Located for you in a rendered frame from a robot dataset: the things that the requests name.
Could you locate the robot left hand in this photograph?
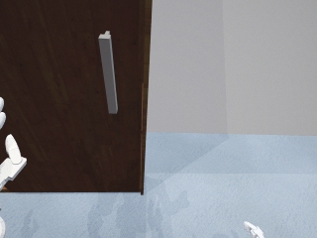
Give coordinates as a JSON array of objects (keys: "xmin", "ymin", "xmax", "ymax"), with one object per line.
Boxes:
[{"xmin": 0, "ymin": 97, "xmax": 27, "ymax": 191}]

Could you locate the robot right hand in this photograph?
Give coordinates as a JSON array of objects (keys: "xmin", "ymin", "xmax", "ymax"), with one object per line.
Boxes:
[{"xmin": 243, "ymin": 221, "xmax": 264, "ymax": 238}]

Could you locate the wardrobe door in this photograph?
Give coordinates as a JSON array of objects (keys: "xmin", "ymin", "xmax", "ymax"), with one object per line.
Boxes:
[{"xmin": 0, "ymin": 0, "xmax": 144, "ymax": 192}]

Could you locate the handle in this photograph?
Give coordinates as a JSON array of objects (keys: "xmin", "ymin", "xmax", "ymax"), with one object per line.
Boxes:
[{"xmin": 98, "ymin": 31, "xmax": 118, "ymax": 114}]

